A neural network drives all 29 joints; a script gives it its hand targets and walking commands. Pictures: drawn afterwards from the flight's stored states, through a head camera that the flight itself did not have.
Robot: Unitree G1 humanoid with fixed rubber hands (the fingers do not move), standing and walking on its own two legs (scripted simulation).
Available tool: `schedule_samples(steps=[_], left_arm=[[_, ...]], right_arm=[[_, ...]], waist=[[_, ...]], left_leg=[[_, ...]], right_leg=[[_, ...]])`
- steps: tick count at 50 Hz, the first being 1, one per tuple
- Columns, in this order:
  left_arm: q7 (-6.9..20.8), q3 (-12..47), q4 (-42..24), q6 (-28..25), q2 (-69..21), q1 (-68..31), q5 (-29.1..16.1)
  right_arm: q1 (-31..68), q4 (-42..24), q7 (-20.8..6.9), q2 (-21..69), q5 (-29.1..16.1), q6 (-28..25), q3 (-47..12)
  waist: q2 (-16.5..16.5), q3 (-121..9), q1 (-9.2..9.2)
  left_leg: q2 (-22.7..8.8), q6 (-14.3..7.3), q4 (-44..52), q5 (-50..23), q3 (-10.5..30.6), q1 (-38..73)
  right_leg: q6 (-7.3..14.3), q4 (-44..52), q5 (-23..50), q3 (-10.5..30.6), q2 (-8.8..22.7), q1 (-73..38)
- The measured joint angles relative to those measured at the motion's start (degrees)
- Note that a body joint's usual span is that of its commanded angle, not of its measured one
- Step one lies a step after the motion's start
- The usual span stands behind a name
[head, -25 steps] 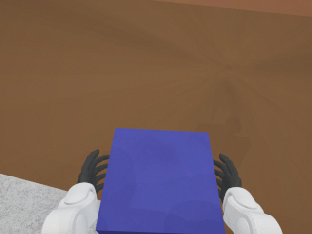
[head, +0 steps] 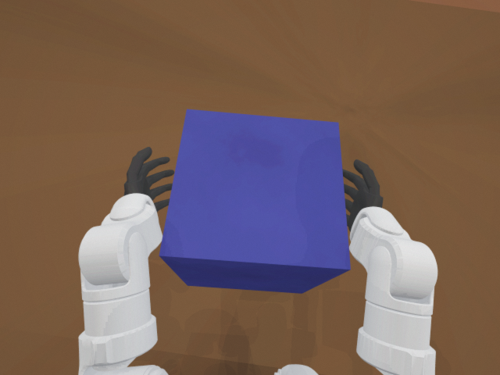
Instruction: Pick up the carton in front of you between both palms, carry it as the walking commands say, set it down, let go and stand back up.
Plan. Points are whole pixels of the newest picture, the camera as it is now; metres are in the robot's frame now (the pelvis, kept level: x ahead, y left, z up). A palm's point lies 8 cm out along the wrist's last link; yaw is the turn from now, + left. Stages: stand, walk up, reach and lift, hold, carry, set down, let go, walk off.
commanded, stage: carry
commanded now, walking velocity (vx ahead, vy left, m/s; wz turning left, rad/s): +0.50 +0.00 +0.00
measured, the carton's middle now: (252, 215) +0.36 -0.02 +0.06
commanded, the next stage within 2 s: none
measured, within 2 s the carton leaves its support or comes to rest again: neither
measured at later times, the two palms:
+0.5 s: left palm (165, 65) +0.67 +0.15 +0.13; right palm (312, 71) +0.70 -0.16 +0.12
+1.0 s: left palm out of the picture +1.02 +0.14 +0.19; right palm out of the picture +1.00 -0.16 +0.19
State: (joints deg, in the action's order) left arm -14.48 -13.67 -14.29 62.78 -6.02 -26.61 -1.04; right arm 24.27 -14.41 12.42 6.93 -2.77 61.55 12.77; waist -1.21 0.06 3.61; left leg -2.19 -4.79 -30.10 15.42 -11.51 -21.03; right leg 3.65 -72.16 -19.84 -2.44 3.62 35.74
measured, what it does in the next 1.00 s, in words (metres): climbs: right foot, then left foot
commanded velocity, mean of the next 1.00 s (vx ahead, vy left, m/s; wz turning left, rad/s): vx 0.50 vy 0.00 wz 0.00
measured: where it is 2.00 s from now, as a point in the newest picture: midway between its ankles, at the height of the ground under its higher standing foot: (227, 146)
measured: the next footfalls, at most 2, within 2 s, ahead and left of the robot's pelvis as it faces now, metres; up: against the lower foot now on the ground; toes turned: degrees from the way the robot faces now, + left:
right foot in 0.24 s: +0.36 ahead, -0.11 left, +0.03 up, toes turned -6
left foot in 0.64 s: +0.63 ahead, +0.09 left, +0.05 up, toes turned +7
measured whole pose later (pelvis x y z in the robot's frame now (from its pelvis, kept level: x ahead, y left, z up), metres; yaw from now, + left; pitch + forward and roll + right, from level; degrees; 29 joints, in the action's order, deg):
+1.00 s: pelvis +0.67 +0.00 +0.05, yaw +0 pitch +6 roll -1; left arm -12.8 -16.5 -15.1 61.2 -8.5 -28.3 2.6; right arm 29.0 -11.6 11.9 7.7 -2.3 61.2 14.2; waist 0.5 -1.0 4.2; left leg -1.0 -0.8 -24.3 25.9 -6.1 -10.4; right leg 2.6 -49.2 -17.2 -4.9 2.3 42.3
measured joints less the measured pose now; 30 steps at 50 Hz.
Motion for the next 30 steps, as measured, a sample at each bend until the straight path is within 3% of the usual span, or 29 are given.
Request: schedule_samples(steps=[6,11,13,14,17,19,25,30], left_arm=[[0.6,-2.3,3.5,-1.2,-0.7,-3.9,2.0],[1.4,-2.3,2.0,-1.2,-0.7,-3.5,1.5],[1.8,-1.7,2.4,-1.8,-1.4,-3.4,1.6],[1.9,-1.3,2.7,-2.0,-1.8,-3.6,1.7],[2.5,-0.6,2.4,-2.0,-3.0,-2.7,0.5],[2.0,-0.4,0.8,-2.5,-3.6,-1.1,-0.1],[1.5,0.8,-3.9,-4.3,-2.6,-0.2,-2.0],[1.6,1.7,-4.0,-2.9,-1.6,-1.5,-1.7]], right_arm=[[4.9,5.2,-1.1,0.3,0.9,-1.7,2.7],[4.5,3.4,-1.1,1.1,1.8,-1.6,2.6],[3.5,2.1,-0.9,0.5,2.2,-1.4,2.7],[3.2,1.8,-0.8,0.0,2.4,-1.4,2.8],[1.9,1.4,-0.6,-0.4,2.1,-1.6,3.9],[1.2,0.1,-0.4,0.9,2.3,-1.7,4.9],[1.2,-4.0,0.1,1.8,3.6,-3.7,4.2],[1.3,-4.7,0.0,0.0,3.4,-2.5,2.7]], waist=[[0.6,-0.3,-0.61],[1.1,-1.1,-1.68],[2.6,-0.4,-3.81],[3.1,0.3,-5.34],[2.1,2.6,-8.63],[1.7,3.9,-9.54],[1.1,5.1,-9.98],[0.4,1.2,-8.75]], left_leg=[[0.2,1.0,5.5,4.0,1.1,8.9],[-0.2,2.8,6.4,9.9,2.0,16.1],[-2.6,3.6,-3.5,12.6,1.8,14.8],[-3.0,3.6,-13.1,11.5,3.8,11.3],[0.7,2.7,-41.6,11.1,9.8,-1.8],[1.6,2.1,-47.9,9.2,10.8,-8.8],[0.2,2.2,-37.7,6.5,9.5,-21.7],[-0.2,2.0,-15.9,1.2,6.0,-20.6]], right_leg=[[-0.5,10.8,6.3,-1.8,0.6,8.2],[0.0,30.0,10.4,-6.1,-1.3,4.4],[1.6,34.1,3.4,-8.3,-3.4,-0.4],[2.2,33.1,1.4,-8.4,-4.0,-0.9],[2.7,33.4,0.3,-7.1,-4.4,-3.5],[2.1,36.4,-0.3,-6.5,-4.5,-6.8],[1.2,43.3,-3.2,-4.8,-4.2,-16.4],[-0.9,46.4,-8.2,-3.4,-3.5,-24.7]])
